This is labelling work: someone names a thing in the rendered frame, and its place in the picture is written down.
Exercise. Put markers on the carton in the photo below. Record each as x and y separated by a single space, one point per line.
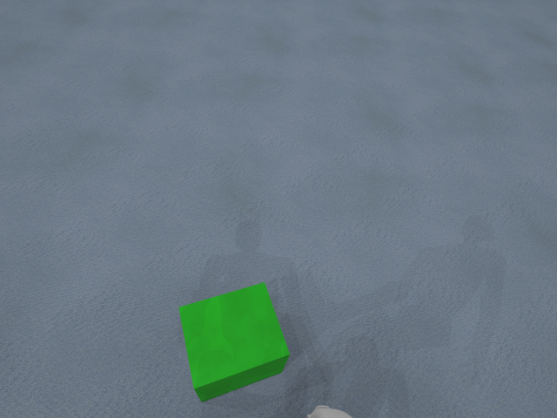
232 340

